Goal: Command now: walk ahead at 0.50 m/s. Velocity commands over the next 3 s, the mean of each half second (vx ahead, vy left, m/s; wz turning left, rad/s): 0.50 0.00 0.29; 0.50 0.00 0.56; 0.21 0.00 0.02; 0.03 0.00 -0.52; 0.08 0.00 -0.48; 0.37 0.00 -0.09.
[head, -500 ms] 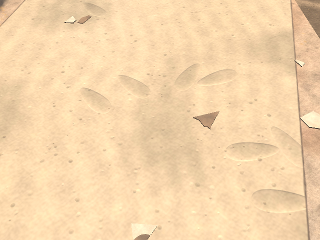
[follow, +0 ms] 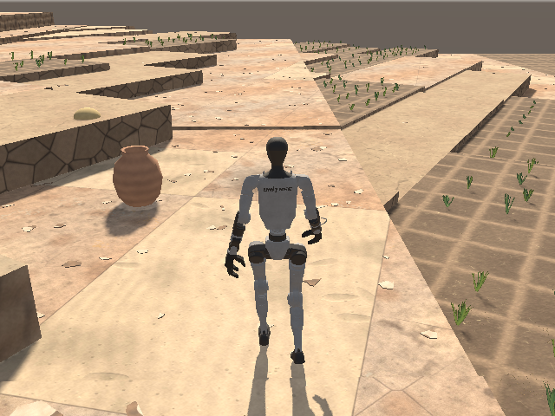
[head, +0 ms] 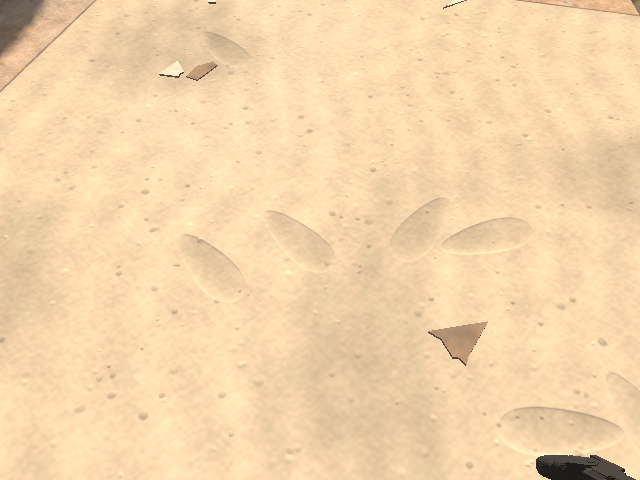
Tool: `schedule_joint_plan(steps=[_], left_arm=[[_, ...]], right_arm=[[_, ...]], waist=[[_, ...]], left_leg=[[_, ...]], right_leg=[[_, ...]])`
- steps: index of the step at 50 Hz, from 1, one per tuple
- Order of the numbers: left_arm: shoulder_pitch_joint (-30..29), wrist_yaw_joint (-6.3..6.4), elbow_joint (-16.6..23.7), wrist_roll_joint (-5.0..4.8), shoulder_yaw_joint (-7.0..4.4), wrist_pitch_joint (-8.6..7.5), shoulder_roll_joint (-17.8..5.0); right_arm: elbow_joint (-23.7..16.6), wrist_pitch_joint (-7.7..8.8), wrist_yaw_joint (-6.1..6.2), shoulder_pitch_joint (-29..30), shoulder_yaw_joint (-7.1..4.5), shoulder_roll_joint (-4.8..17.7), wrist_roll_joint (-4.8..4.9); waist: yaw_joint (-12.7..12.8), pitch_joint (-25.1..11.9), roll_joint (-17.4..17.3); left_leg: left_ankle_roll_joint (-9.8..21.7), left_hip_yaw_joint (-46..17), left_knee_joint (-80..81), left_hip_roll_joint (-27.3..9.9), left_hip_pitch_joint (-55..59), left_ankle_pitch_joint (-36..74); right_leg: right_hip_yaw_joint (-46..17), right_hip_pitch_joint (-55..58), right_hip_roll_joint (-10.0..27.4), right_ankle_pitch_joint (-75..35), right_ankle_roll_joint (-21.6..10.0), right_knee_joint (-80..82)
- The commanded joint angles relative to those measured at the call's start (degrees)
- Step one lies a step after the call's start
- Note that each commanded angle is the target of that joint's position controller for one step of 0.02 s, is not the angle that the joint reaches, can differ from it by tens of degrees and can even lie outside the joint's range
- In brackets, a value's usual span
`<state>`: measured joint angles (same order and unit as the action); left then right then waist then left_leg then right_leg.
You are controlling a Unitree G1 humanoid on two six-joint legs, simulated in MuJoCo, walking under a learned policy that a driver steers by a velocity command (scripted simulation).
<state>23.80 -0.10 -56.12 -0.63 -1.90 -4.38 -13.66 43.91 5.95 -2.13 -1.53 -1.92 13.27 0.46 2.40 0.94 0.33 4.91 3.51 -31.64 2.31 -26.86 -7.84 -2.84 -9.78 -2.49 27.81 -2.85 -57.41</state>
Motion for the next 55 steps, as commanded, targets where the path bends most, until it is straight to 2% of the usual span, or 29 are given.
schedule_joint_plan(steps=[1,2,3,5,9,13,17,19,21,22,23,24,25,26,27,29,33,38,43,46,47,48,49,50,51,52,53,54,55], left_arm=[[-5.87,-0.05,6.79,-1.55,-1.88,-2.83,-9.25],[-6.70,0.40,6.90,-0.64,-2.21,-2.47,-8.34],[-5.02,0.64,6.67,-0.12,-2.33,-1.71,-7.06],[-3.62,1.02,6.77,0.36,-2.18,-0.64,-4.61],[-12.62,1.40,10.39,1.22,-2.18,-0.50,-4.50],[-21.34,0.74,12.57,0.62,-1.69,-1.25,-3.64],[-27.37,-0.31,14.91,-0.25,-1.68,-2.16,-5.14],[-25.96,-0.64,15.01,-0.43,-2.31,-2.82,-7.24],[-16.82,-0.31,12.56,-0.09,-3.65,-3.28,-9.79],[-7.34,0.18,11.25,0.89,-4.71,-3.58,-13.24],[-1.54,0.33,10.01,1.28,-6.13,-2.72,-18.51],[-1.38,0.05,9.95,1.01,-5.14,-2.45,-14.03],[-4.90,-0.03,11.04,0.81,-3.87,-2.52,-9.52],[-8.67,-0.18,11.47,0.91,-3.20,-2.41,-7.76],[-11.57,-0.34,11.37,0.91,-2.71,-2.25,-6.11],[-13.51,-0.42,10.75,1.29,-2.56,-2.37,-5.46],[-12.11,-0.01,8.92,1.25,-3.59,-2.92,-7.83],[-10.70,0.70,7.87,0.95,-4.17,-2.15,-10.16],[-6.90,0.83,6.24,-0.31,-4.89,-0.65,-12.54],[-7.73,1.15,6.47,-0.98,-5.56,0.47,-15.02],[-8.60,1.33,6.70,-1.18,-5.62,0.99,-15.43],[-8.23,1.57,7.08,-0.77,-5.06,1.01,-14.19],[-6.01,1.23,9.32,1.88,-3.07,0.36,-7.74],[-5.40,0.49,11.97,1.04,-1.80,-2.10,-5.93],[-12.92,-0.04,13.49,-1.31,-3.05,-3.54,-10.94],[-14.39,-0.03,14.17,-1.71,-2.90,-4.12,-10.81],[-13.48,0.66,12.93,-0.31,-3.00,-3.95,-10.46],[-11.60,0.97,11.78,0.59,-3.51,-3.10,-11.17],[-9.80,0.80,11.10,0.62,-3.59,-1.95,-10.93]], right_arm=[[1.19,-0.44,0.76,-12.01,-2.51,7.88,0.12],[0.96,-0.17,0.43,-9.57,-2.16,6.59,-0.46],[1.18,0.15,0.22,-8.60,-1.83,5.54,-1.04],[2.09,0.39,-0.17,-9.21,-1.92,5.78,-0.53],[3.77,-0.03,1.48,-13.63,-2.95,9.20,-0.09],[5.14,-0.73,2.43,-18.02,-3.29,10.31,0.67],[6.25,-1.55,2.78,-21.54,-3.43,10.43,1.19],[5.94,-1.97,3.11,-20.79,-3.85,11.30,1.21],[5.14,-2.24,3.19,-19.57,-3.38,9.54,0.93],[3.55,-2.04,2.93,-18.28,-2.20,6.13,0.26],[1.64,-1.05,2.82,-24.60,-0.75,1.15,0.85],[2.00,-0.70,2.86,-25.01,-1.61,5.66,2.04],[1.57,-0.91,2.97,-20.91,-2.86,10.04,2.32],[1.30,-1.37,3.12,-18.56,-3.11,9.74,1.98],[0.87,-1.79,3.16,-17.20,-3.27,8.89,1.42],[0.11,-2.95,2.68,-16.98,-3.41,6.61,1.39],[-2.50,-4.14,2.21,-13.79,-3.21,4.82,1.09],[-5.57,-3.74,0.55,-5.45,-2.53,4.08,0.91],[-9.60,-3.92,-0.99,2.06,-2.27,4.57,0.94],[-10.01,-4.31,-1.30,-1.86,-3.66,7.29,0.72],[-8.20,-4.41,-1.13,-9.18,-4.97,9.29,0.88],[-5.21,-4.74,-0.25,-19.50,-7.10,13.18,0.98],[-4.21,-5.09,1.05,-23.56,-8.45,19.33,1.33],[-6.65,-3.96,0.57,-22.30,-7.77,20.77,0.86],[-6.71,-3.16,0.02,-21.00,-6.36,16.10,0.21],[-6.89,-2.58,0.02,-17.93,-5.68,14.06,-0.01],[-7.64,-2.44,0.15,-13.41,-5.18,12.39,0.16],[-8.29,-2.57,0.42,-9.98,-4.35,9.72,-0.02],[-8.75,-2.62,0.65,-8.62,-3.88,8.72,-0.63]], waist=[[-6.67,-6.03,-1.75],[-4.61,-2.94,-0.40],[-2.30,-2.77,-1.93],[-0.73,-2.23,-3.61],[-2.28,0.18,-3.13],[-5.04,0.49,-3.88],[-6.50,0.90,-4.87],[-4.81,0.10,-6.07],[-0.20,-4.01,-6.05],[3.96,-11.52,-1.12],[2.36,-19.50,15.12],[2.64,-19.55,15.55],[2.93,-12.03,9.46],[1.51,-7.86,5.96],[0.24,-4.45,5.17],[-1.78,-1.53,7.00],[-2.19,-0.17,4.09],[0.21,1.77,3.15],[1.99,4.23,2.92],[-1.92,0.17,5.51],[-6.38,-3.69,5.05],[-11.07,-9.00,2.65],[-9.03,-12.66,-10.96],[-6.51,-22.60,-14.80],[-9.29,-17.92,-7.07],[-7.40,-11.08,-5.77],[-4.38,-7.38,-0.91],[-2.13,-5.96,-1.04],[-0.74,-6.09,-2.21]], left_leg=[[11.62,-29.14,16.81,-19.78,31.99,-2.64],[10.77,-24.86,18.64,-17.86,24.49,2.24],[9.84,-21.46,20.40,-15.88,19.80,4.28],[10.24,-18.22,22.69,-13.86,14.81,6.58],[10.15,-15.21,24.63,-12.57,13.25,7.65],[7.50,-13.26,22.79,-10.45,13.55,5.84],[7.02,-17.55,18.55,-12.52,17.62,1.83],[5.97,-20.56,15.37,-13.75,19.18,0.63],[3.69,-19.99,6.86,-10.54,16.81,3.75],[1.57,-16.19,-8.64,-6.18,9.41,-0.51],[-2.06,-7.81,-27.66,1.56,-10.67,-20.25],[-2.39,-11.36,-38.01,-1.54,-18.46,-25.75],[-2.14,-12.36,-40.95,-4.01,-20.44,-20.93],[-2.47,-11.07,-40.33,-6.17,-18.52,-16.17],[-2.84,-10.69,-37.96,-7.46,-16.98,-12.92],[-3.13,-9.87,-35.14,-9.43,-12.96,-9.20],[-4.23,-9.64,-29.69,-9.94,-15.26,-2.78],[-3.84,-6.17,-14.74,-9.25,-13.37,8.81],[-1.67,-2.11,-7.01,-7.82,-13.24,4.35],[1.62,2.68,-5.57,-2.75,-3.01,-3.99],[3.37,4.21,-2.72,0.11,6.75,-2.95],[5.72,1.85,-0.30,1.21,23.36,-0.05],[11.39,-21.06,1.44,-12.68,40.77,-0.10],[21.00,-51.60,12.34,-22.43,50.40,-10.52],[17.47,-46.22,14.99,-21.46,47.45,-4.09],[15.32,-36.19,13.66,-19.36,39.54,6.71],[12.92,-28.47,12.62,-16.38,30.54,17.12],[11.27,-22.18,12.59,-14.76,24.04,25.20],[10.68,-19.42,13.42,-14.04,19.67,30.17]], right_leg=[[-2.31,-32.88,6.45,-5.86,-0.19,-16.45],[-1.75,-30.09,7.95,-8.44,0.32,-13.05],[-2.25,-25.72,9.54,-10.31,0.50,-10.76],[-1.26,-22.51,9.97,-11.36,1.38,-6.40],[-0.47,-26.35,9.72,-21.89,3.83,7.43],[0.12,-22.05,6.37,-32.07,4.64,21.91],[-0.72,-19.47,4.67,-29.86,4.56,28.61],[-1.16,-15.30,4.39,-25.95,3.66,31.16],[-0.44,-2.11,4.72,-23.02,1.23,33.76],[-7.92,12.48,13.11,-21.71,-2.40,32.62],[-29.37,32.11,26.70,-16.02,-10.72,35.51],[-38.63,31.31,28.31,-6.82,-12.46,39.01],[-30.13,24.41,25.63,-7.00,-9.69,39.87],[-22.26,17.22,22.81,-11.93,-7.74,41.12],[-17.13,11.57,20.48,-16.13,-6.98,43.06],[-9.59,4.87,17.91,-21.10,-6.10,46.46],[-1.66,4.21,18.33,-30.87,-7.76,49.02],[7.28,5.80,17.18,-32.33,-6.32,49.68],[11.07,13.00,19.65,-35.40,-4.82,46.78],[14.22,14.97,19.61,-60.11,-3.11,35.76],[15.87,13.18,18.20,-66.20,-2.02,25.73],[16.72,4.20,15.85,-60.31,0.21,11.60],[16.50,-17.37,9.82,-18.33,3.33,-8.95],[2.80,-31.58,0.76,7.87,4.46,-21.88],[-2.24,-37.41,3.58,3.85,3.73,-23.87],[-1.27,-37.37,5.63,-0.76,2.89,-20.48],[-1.22,-33.29,8.09,-4.28,3.32,-16.09],[-0.77,-28.86,9.93,-5.99,3.76,-12.38],[-0.56,-24.75,10.52,-7.14,4.09,-11.19]])
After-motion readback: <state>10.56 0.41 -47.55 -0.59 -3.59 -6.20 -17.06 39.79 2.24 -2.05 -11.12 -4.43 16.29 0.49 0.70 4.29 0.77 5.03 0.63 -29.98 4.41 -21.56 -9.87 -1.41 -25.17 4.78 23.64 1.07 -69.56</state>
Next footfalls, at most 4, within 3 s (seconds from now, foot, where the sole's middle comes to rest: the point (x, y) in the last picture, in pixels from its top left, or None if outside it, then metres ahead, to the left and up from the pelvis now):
0.44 right None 0.40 -0.14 -0.76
0.96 left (249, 426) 0.57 0.20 -0.76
1.46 right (296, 327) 0.81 0.12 -0.76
1.90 left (200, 363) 0.71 0.33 -0.76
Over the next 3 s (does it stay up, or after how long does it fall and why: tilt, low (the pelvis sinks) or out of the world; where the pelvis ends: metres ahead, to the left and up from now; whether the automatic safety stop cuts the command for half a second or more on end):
stays up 0.92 0.20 0.02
